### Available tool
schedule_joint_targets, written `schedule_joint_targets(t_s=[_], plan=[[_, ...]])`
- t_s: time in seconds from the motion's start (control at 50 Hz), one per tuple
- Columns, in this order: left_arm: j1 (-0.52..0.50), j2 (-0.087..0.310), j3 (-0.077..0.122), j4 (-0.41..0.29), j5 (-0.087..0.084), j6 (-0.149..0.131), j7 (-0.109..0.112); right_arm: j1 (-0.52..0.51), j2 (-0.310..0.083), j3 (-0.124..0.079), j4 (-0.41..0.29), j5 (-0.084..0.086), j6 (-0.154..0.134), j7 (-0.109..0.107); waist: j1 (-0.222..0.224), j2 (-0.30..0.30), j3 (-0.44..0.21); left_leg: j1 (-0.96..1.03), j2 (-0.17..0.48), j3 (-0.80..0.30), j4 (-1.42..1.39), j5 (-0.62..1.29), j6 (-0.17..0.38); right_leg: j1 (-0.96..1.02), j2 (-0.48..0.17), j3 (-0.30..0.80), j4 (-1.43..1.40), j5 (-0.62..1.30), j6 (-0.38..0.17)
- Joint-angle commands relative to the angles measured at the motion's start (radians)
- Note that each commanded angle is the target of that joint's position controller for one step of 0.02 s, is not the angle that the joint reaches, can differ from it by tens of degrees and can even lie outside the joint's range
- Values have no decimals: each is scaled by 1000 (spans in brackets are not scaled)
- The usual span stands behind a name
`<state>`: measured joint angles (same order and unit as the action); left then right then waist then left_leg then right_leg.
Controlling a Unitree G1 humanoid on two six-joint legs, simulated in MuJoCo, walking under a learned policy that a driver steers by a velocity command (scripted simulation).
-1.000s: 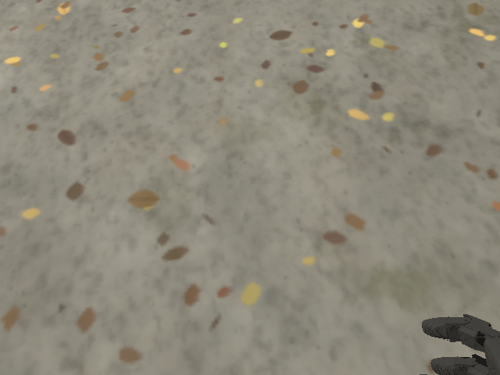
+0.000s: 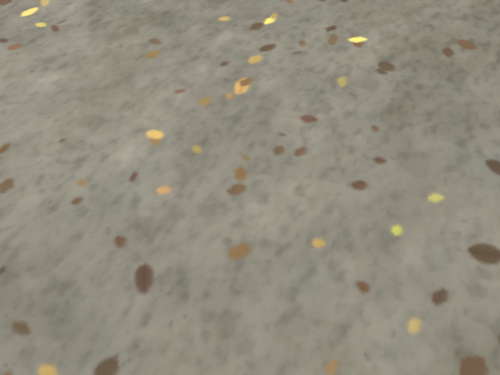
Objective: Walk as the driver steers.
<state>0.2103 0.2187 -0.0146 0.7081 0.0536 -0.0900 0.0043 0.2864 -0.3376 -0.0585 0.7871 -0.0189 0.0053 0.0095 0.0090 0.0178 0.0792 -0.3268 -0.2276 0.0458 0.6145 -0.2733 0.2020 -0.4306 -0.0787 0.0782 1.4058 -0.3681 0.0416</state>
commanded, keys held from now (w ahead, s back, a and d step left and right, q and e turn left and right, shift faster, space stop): q+shift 0.06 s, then e+shift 0.90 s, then shift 0.04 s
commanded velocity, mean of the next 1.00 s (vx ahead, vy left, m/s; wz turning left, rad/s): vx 0.19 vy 0.00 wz -0.41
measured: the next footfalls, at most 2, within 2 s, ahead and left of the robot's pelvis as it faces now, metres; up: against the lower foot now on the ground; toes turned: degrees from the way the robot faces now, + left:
right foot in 0.26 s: +0.44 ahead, -0.12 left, +0.00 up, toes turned +8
left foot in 0.88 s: +0.44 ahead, +0.02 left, +0.00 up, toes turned -34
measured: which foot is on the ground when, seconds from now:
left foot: down 0.00-0.26, up 0.28-0.86, down 0.88-1.00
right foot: up 0.00-0.24, down 0.26-0.88, up 0.90-1.00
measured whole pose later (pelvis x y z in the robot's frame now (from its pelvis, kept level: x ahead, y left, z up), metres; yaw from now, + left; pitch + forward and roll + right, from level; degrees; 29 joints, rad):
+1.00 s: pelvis +0.33 -0.04 +0.03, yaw -30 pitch +1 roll +0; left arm 0.22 0.38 0.11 0.75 0.03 0.06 -0.03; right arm 0.16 -0.35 -0.03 0.74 -0.02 0.02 -0.07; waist 0.00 -0.04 0.04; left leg -0.22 -0.05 -0.06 0.36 -0.15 0.03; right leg -0.52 0.20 0.17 1.00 -0.37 0.06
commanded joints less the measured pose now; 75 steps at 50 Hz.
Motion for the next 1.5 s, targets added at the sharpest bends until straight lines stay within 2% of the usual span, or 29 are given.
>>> schedule_joint_targets(t_s=[0.02, 0.1, 0.18, 0.22, 0.24, 0.26, 0.28, 0.3, 0.34, 0.36, 0.44, 0.56, 0.72, 0.84, 0.86, 0.88, 0.9, 0.92, 0.94, 0.98, 1.08, 1.24, 1.28, 1.3, 1.32, 1.34, 1.36, 1.44, 1.5], plan=[[57, 196, 47, -86, 13, 27, 6, 5, -148, -37, -71, 16, -52, -14, 59, -148, 5, 67, 337, -460, -341, 721, 170, -177, -48, -19, -173, -67, 50], [-35, 97, 13, -125, -15, 34, -6, -9, -126, -39, -49, 18, -62, -3, 32, -41, -75, -38, 152, -211, -260, 939, 26, 46, 36, -131, -606, 320, 8], [-84, 94, 14, -92, -24, 20, -11, 122, -64, -19, 18, 26, -79, -7, -67, 21, -97, 183, 209, -216, -275, 794, -62, 95, 87, -153, -845, 608, -63], [49, 150, 36, -33, -19, 6, -7, 86, -113, -31, 16, 0, -77, -21, -2, 60, -125, 303, 257, -209, -145, 888, -93, 163, 115, -126, -884, 532, -102], [198, 172, 48, 24, -22, -7, -7, 27, -130, -37, 9, -2, -72, -26, 89, 57, -150, 313, 251, -162, 19, 898, -113, 261, 111, -110, -946, 561, -119], [289, 220, 62, 63, -25, -19, -7, 28, -118, -36, -2, -1, -69, -29, 123, -18, -184, 267, 180, -100, 264, 654, -136, 364, 48, -45, -966, 867, -133], [229, 289, 77, 39, -14, -15, -13, 259, 5, -16, -3, 20, -56, -33, -28, -301, -312, -10, 37, -36, 681, -256, -196, 632, -245, 323, -819, 1508, -328], [198, 283, 90, 10, -48, 7, -25, 319, -29, -7, 2, -3, -48, -37, -41, -254, -455, -135, 30, -102, 818, -300, -202, 715, -291, 586, -920, 1467, -408], [56, 205, 88, -33, -69, 44, -20, 111, -81, -5, -26, -33, -32, -32, -24, -27, -292, -188, 130, -133, 799, -152, -206, 493, -189, 448, -1011, 969, -357], [80, 192, 85, -13, -69, 53, -17, 16, -82, -4, -56, -36, -21, -27, -10, 12, -221, -197, 150, -129, 740, -144, -209, 399, -134, 392, -1041, 869, -320], [98, 213, 103, 14, -56, 79, -20, 6, -36, 14, -86, -31, 40, -28, -46, -49, -189, -122, 168, -128, 552, -126, -226, 237, -30, 360, -1106, 573, -208], [82, 248, 136, -11, -55, 127, -8, -122, -59, 9, -107, -19, 56, -38, 7, -142, -128, -183, 171, -156, 350, -48, -243, 176, 41, 472, -1237, -89, -83], [105, 266, 161, 6, -47, 148, -3, -190, -69, 9, -94, -2, 11, -49, 61, -156, -112, -205, 138, -200, 168, -51, -214, 293, 55, 594, -1217, -137, -99], [-12, 276, 161, -20, -36, 144, -24, -79, -98, 6, -61, 16, -13, -71, -10, -195, -106, 132, 86, -191, -141, -72, -161, 103, 117, 635, -1235, -134, -75], [-32, 268, 157, -24, -42, 138, -26, -32, -118, 0, -53, 17, -17, -83, -40, -194, -110, 253, 108, -185, -273, -26, -153, 35, 163, 604, -1223, -185, -27], [25, 237, 149, -11, -55, 129, -23, -47, -167, -14, -67, 22, -18, -97, -22, -84, -153, 333, 231, -279, -378, -86, -135, -2, 221, 525, -1088, -261, 8], [83, 187, 142, -16, -77, 127, -16, -114, -262, -31, -112, 14, -12, -99, 11, 169, -223, 315, 516, -581, -489, -271, -38, -18, 350, 276, -726, -243, 42], [51, 287, 164, -10, -35, 124, -10, -253, -231, -21, -138, -13, -7, -90, 32, 140, -107, 167, 585, -604, -511, -165, 23, -148, 306, 108, -481, -145, 52], [34, 318, 169, -8, -19, 127, -14, -265, -148, -3, -149, -10, -3, -87, 42, 67, -103, 102, 553, -483, -459, -20, 27, -106, 236, 81, -348, -83, 47], [86, 260, 146, 3, -13, 146, -34, -261, -94, 16, -153, -5, -1, -74, 56, 59, -105, 82, 449, -298, -371, 186, -5, -82, 212, 51, -187, -18, 20], [-20, 209, 106, -23, -42, 161, -53, -46, -128, 0, -98, -11, -1, -50, -54, 127, -88, 283, 425, -220, -269, 504, 8, -155, 176, -8, -361, -73, 31], [-14, 158, 68, 5, -58, 160, -21, -42, -141, -19, -57, 0, 12, -17, -18, 204, -134, 215, 427, -167, -153, 622, -22, 200, 169, -103, -919, 9, -33], [8, 192, 67, 23, -34, 139, -6, 7, -104, -12, -40, 8, 9, -18, -10, 95, -162, 67, 395, -129, -71, 424, -119, 439, 68, 20, -1166, 249, -72], [8, 246, 66, 6, -23, 130, -1, 52, -13, 11, -67, -8, 6, -11, -35, -159, -204, -114, 320, -50, 85, -83, -181, 589, -208, 310, -1167, 471, -115], [-26, 268, 71, 19, -32, 123, 8, -30, -12, 17, -81, 9, 18, -30, 4, -265, -148, -77, 263, -41, 97, -295, -195, 367, -279, 309, -1097, 682, -251], [-65, 170, 45, 22, -32, 114, 9, -27, -40, 14, -59, 15, 29, -32, -8, -158, -119, -41, 288, -77, 125, -269, -199, 354, -230, 233, -1113, 646, -260], [-103, 122, 24, 30, -28, 107, 14, -17, -27, 14, -34, 22, 32, -27, -23, -157, -90, -19, 280, -85, 109, -224, -200, 324, -180, 158, -1119, 611, -229], [-68, 211, 57, 61, -39, 123, 37, 39, -77, -15, 5, 14, 37, -11, -13, -169, -84, -78, 212, -48, 302, -204, -212, 380, -143, 22, -1036, 838, -226], [-69, 185, 62, 56, -33, 138, 39, 6, -45, -17, -14, 14, 53, -2, 0, -141, -47, -143, 239, -38, 364, -221, -224, 359, -186, 10, -1060, 642, -251]])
